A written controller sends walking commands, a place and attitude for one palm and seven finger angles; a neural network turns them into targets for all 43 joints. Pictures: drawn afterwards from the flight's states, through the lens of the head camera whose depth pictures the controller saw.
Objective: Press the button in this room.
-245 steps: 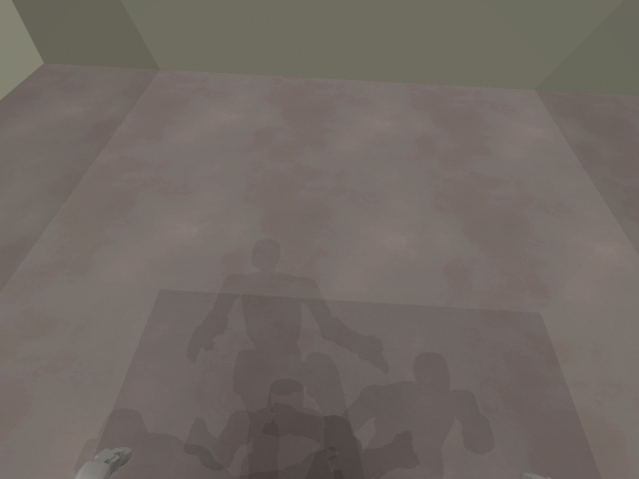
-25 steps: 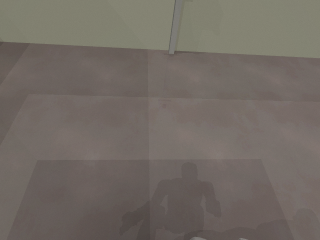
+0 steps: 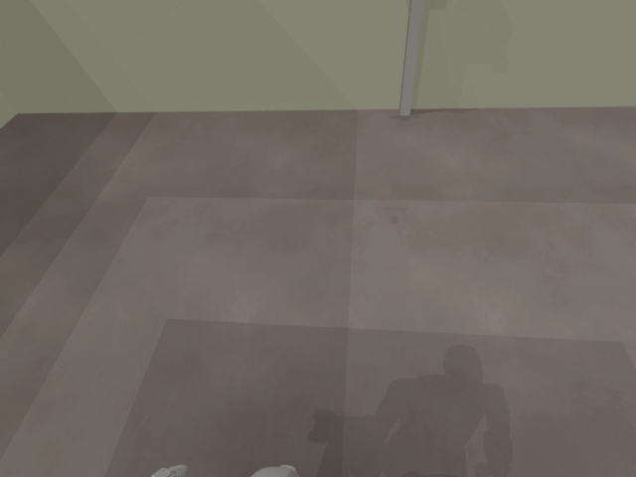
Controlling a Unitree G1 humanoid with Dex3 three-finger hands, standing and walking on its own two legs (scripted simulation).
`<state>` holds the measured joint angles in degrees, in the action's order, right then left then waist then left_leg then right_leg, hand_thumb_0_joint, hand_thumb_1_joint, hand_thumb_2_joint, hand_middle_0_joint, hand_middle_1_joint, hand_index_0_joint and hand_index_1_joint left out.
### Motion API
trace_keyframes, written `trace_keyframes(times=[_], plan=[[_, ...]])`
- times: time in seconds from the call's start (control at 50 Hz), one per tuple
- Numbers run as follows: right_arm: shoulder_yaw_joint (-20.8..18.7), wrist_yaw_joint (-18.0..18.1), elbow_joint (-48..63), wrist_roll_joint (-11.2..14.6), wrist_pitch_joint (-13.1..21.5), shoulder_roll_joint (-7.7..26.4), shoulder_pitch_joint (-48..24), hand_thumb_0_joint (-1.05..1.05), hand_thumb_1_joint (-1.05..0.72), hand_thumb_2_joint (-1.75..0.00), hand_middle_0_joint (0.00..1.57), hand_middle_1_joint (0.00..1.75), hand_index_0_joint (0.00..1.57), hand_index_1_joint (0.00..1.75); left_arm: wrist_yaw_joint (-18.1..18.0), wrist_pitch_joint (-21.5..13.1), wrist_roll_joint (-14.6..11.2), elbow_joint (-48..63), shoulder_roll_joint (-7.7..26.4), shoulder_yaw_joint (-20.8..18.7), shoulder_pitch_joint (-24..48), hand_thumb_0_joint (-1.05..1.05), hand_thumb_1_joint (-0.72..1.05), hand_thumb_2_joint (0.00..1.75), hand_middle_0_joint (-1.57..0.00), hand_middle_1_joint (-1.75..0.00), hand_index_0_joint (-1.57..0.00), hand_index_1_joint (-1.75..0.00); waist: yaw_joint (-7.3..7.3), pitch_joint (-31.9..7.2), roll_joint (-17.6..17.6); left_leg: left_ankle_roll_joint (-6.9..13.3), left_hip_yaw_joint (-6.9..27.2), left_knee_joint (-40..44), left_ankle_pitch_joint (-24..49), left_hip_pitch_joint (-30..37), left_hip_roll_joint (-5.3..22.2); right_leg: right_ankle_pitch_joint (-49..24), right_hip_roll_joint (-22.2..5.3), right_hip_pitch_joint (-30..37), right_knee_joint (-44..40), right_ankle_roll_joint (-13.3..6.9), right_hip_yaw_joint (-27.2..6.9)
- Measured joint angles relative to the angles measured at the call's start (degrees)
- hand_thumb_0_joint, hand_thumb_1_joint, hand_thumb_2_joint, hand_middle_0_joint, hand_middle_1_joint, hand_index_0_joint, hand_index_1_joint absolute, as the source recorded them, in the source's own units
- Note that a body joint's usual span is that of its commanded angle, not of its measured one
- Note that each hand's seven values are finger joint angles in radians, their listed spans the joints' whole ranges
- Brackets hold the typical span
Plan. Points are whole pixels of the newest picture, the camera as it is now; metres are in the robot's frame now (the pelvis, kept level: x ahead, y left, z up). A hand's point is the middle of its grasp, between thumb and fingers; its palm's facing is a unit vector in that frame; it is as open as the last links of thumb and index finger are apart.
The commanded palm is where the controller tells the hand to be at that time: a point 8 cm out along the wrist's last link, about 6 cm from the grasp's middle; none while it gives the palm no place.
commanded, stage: turn or walk to find it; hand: left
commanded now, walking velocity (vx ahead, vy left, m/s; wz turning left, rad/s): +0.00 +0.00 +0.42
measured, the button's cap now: out of the picture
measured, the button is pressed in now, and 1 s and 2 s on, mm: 0 0 0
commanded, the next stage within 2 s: stand and wait in 0.62 s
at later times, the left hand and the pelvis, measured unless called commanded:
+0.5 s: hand out of the picture -0.08 +0.26 -0.19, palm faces +0.28 -0.93 -0.23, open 7.3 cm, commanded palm none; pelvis -0.05 +0.05 -0.01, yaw +13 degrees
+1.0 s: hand out of the picture -0.05 +0.22 -0.16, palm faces +0.31 -0.92 -0.25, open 7.3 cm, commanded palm none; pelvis -0.07 +0.03 +0.00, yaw +19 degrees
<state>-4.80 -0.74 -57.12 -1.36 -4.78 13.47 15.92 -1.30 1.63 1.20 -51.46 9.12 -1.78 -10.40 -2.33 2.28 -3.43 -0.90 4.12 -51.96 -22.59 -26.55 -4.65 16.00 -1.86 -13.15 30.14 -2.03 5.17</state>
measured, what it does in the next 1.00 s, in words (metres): steps on the spot, turning left: left foot, then right foot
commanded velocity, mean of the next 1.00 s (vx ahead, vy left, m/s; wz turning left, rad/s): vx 0.00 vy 0.00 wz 0.29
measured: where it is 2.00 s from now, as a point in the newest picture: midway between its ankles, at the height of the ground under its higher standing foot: outside the picture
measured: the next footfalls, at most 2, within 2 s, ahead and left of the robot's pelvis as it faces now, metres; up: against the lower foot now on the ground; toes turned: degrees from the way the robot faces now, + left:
left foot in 0.40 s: -0.03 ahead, +0.14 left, +0.00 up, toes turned +16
right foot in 0.96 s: +0.00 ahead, -0.06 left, +0.00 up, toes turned +16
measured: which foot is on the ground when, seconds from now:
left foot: up 0.00-0.38, down 0.40-0.98, up 1.00-1.00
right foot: down 0.00-0.40, up 0.42-0.94, down 0.96-1.00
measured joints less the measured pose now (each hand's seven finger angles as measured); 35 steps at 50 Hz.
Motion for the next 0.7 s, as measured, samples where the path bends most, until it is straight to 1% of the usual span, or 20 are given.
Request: trace_keyframes(times=[0.04,0.08,0.12,0.16,0.2,0.24,0.32,0.36,0.4,0.42,0.44,0.46,0.48,0.5,0.54,0.58,0.64,0.7], plan=[[-0.3,-0.3,-0.3,-0.1,-0.2,0.4,0.3,0.00,-0.91,-0.90,0.20,0.30,0.20,0.30,-0.1,0.1,-0.1,-0.4,-0.3,0.1,-0.7,0.00,0.91,0.90,-0.20,-0.30,-0.21,-0.30,-0.08,-0.1,0.2,-0.8,-0.8,-8.5,1.6,-2.1,1.3,-1.1,-0.5,1.0,-1.9,-0.1,1.1],[-0.5,-0.4,-0.4,-0.1,-0.1,0.8,0.7,0.00,-0.91,-0.90,0.20,0.30,0.20,0.30,-0.1,-0.2,-0.1,-0.8,-0.6,0.2,-1.1,0.00,0.91,0.90,-0.20,-0.30,-0.21,-0.30,-0.32,0.1,0.3,-1.7,-1.1,-13.1,3.4,-2.7,2.9,-1.8,-0.8,1.6,-3.2,-0.2,2.4],[-0.6,-0.4,-0.7,-0.1,-0.1,1.0,1.1,0.00,-0.91,-0.90,0.20,0.30,0.20,0.30,-0.1,-0.5,-0.1,-1.2,-0.8,0.3,-1.5,0.00,0.91,0.90,-0.20,-0.30,-0.21,-0.30,-0.30,0.2,0.4,-2.6,-1.1,-14.6,4.1,-2.3,4.3,-2.1,-1.2,1.9,-3.7,-0.2,3.7],[-0.6,-0.3,-1.2,-0.1,-0.3,1.1,1.1,0.00,-0.91,-0.90,0.20,0.30,0.20,0.30,-0.3,-0.8,0.0,-1.4,-0.9,0.2,-1.9,0.00,0.91,0.90,-0.20,-0.30,-0.21,-0.30,0.05,0.4,0.6,-3.2,-1.3,-13.9,3.7,-1.1,5.6,-2.1,-1.7,1.8,-3.6,-0.2,4.9],[-0.4,-0.2,-1.6,0.0,-0.6,1.1,0.7,0.00,-0.91,-0.90,0.20,0.30,0.20,0.30,-0.3,-0.9,0.2,-1.7,-0.6,0.0,-2.2,0.00,0.91,0.90,-0.20,-0.30,-0.21,-0.30,0.59,0.6,1.1,-3.5,-1.9,-10.9,1.9,0.7,6.5,-1.9,-2.3,1.5,-3.1,-0.1,5.9],[-0.2,-0.1,-1.8,0.1,-0.7,0.9,-0.2,0.00,-0.91,-0.90,0.20,0.30,0.20,0.30,-0.2,-1.0,0.5,-2.0,-0.2,-0.1,-2.6,0.00,0.92,0.90,-0.20,-0.30,-0.21,-0.30,1.27,0.9,1.7,-3.6,-2.8,-6.0,-0.5,3.0,7.0,-1.8,-3.2,1.0,-2.4,0.2,6.8],[0.5,0.0,-1.1,0.6,-0.1,0.3,-3.0,0.00,-0.91,-0.90,0.20,0.30,0.20,0.30,0.1,-0.8,0.9,-2.9,1.3,-0.5,-3.4,0.00,0.91,0.90,-0.20,-0.30,-0.21,-0.30,2.78,1.8,3.2,-2.9,-5.2,4.5,-3.6,7.4,7.0,-1.3,-5.0,-0.6,-0.2,1.2,8.1],[0.9,0.1,-0.2,0.8,0.5,0.0,-4.6,0.00,-0.91,-0.90,0.20,0.30,0.20,0.30,0.2,-0.5,0.9,-3.5,2.3,-0.9,-3.8,0.00,0.91,0.90,-0.20,-0.30,-0.21,-0.30,3.29,2.0,3.9,-2.5,-6.5,9.9,-2.6,9.7,6.5,-0.9,-5.8,-1.6,1.5,2.0,8.8],[1.2,0.0,0.9,0.9,1.5,-0.2,-5.7,0.00,-0.91,-0.90,0.20,0.30,0.20,0.30,0.2,0.0,0.6,-4.1,3.3,-1.3,-4.5,0.00,0.91,0.90,-0.20,-0.30,-0.21,-0.30,3.28,1.8,4.4,-1.6,-7.4,17.7,2.9,12.8,6.1,0.1,-6.8,-3.0,4.4,3.1,9.7],[1.3,0.0,1.2,0.8,2.1,-0.8,-6.4,0.00,-0.91,-0.90,0.20,0.30,0.20,0.30,0.2,0.6,0.3,-4.5,4.2,-1.6,-4.6,0.00,0.91,0.90,-0.20,-0.30,-0.21,-0.30,3.44,2.0,5.8,-0.1,-7.8,17.9,3.9,12.8,5.1,1.6,-7.6,-4.2,7.2,3.7,8.5],[1.6,0.0,1.6,0.7,2.5,-1.4,-6.8,0.00,-0.91,-0.90,0.20,0.30,0.20,0.30,0.1,1.3,0.2,-4.8,4.8,-1.8,-4.7,0.00,0.91,0.90,-0.20,-0.30,-0.21,-0.30,3.76,2.1,6.8,1.4,-8.0,17.3,3.8,12.5,4.5,5.9,-7.4,-5.8,11.1,4.4,6.3],[1.9,0.1,1.9,0.5,2.7,-1.8,-7.1,0.00,-0.91,-0.90,0.20,0.30,0.20,0.30,0.0,2.0,0.2,-5.2,5.3,-2.0,-4.9,0.00,0.91,0.90,-0.20,-0.30,-0.21,-0.30,3.97,1.9,7.1,2.6,-8.0,17.2,3.5,12.6,4.3,9.4,-6.5,-7.5,15.6,4.7,4.2],[2.1,0.2,2.1,0.4,2.9,-2.1,-7.2,0.00,-0.91,-0.90,0.20,0.30,0.20,0.30,0.0,2.6,0.3,-5.6,5.6,-2.1,-5.0,0.00,0.91,0.90,-0.20,-0.30,-0.20,-0.30,3.97,1.5,7.0,3.4,-7.8,17.8,3.6,12.8,4.3,10.9,-5.6,-9.0,19.8,5.0,2.6],[2.3,0.5,2.3,0.4,3.1,-2.3,-7.2,0.00,-0.91,-0.90,0.20,0.30,0.20,0.30,0.1,3.1,0.3,-5.9,5.7,-2.2,-4.8,0.00,0.91,0.90,-0.20,-0.30,-0.20,-0.30,3.83,1.2,6.8,3.9,-7.4,18.8,4.0,13.2,4.2,10.9,-4.9,-10.2,23.4,5.2,1.5],[2.7,0.9,2.5,0.3,3.2,-2.5,-7.1,0.00,-0.91,-0.90,0.20,0.30,0.20,0.30,0.5,3.2,0.4,-6.1,5.8,-2.3,-4.3,0.00,0.91,0.90,-0.20,-0.30,-0.20,-0.30,3.67,0.8,6.1,4.2,-6.5,21.4,5.7,13.9,3.9,8.8,-4.0,-12.1,28.6,5.7,-0.3],[3.0,1.1,2.5,0.5,3.3,-2.7,-7.0,0.00,-0.90,-0.90,0.20,0.30,0.20,0.30,0.7,2.7,0.3,-5.8,5.8,-2.3,-3.8,0.00,0.91,0.90,-0.20,-0.30,-0.20,-0.30,3.67,0.7,5.7,4.6,-5.8,23.9,7.5,14.6,3.4,6.4,-3.6,-13.1,31.3,6.3,-1.6],[3.1,1.1,2.5,0.7,3.5,-2.9,-6.5,0.00,-0.90,-0.90,0.21,0.30,0.20,0.30,0.7,2.2,0.3,-5.1,5.6,-2.2,-2.9,0.00,0.91,0.90,-0.20,-0.30,-0.20,-0.30,3.53,0.6,5.4,5.1,-4.9,26.6,9.5,15.1,2.4,4.2,-3.5,-13.6,32.2,7.1,-3.1],[3.1,1.3,2.3,0.7,3.7,-3.2,-5.7,0.00,-0.90,-0.90,0.21,0.30,0.20,0.30,0.5,2.0,0.3,-4.7,5.3,-2.0,-2.0,0.00,0.91,0.90,-0.20,-0.30,-0.20,-0.30,3.11,0.5,5.2,5.4,-4.3,28.0,10.8,15.1,1.4,3.8,-3.3,-13.0,30.9,7.5,-4.1]])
